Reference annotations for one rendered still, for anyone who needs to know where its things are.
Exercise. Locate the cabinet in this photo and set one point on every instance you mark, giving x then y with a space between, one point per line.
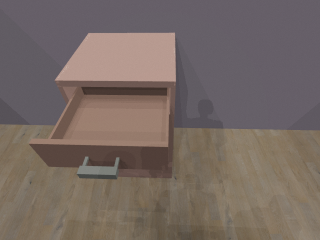
128 60

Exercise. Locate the drawer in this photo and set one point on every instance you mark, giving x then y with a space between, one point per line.
105 123

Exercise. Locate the handle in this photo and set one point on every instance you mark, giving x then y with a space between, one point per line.
98 172

